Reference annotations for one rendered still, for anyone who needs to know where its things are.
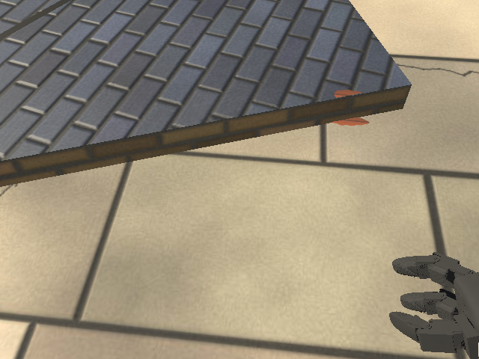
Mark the right robot hand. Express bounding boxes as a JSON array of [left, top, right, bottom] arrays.
[[389, 252, 479, 359]]

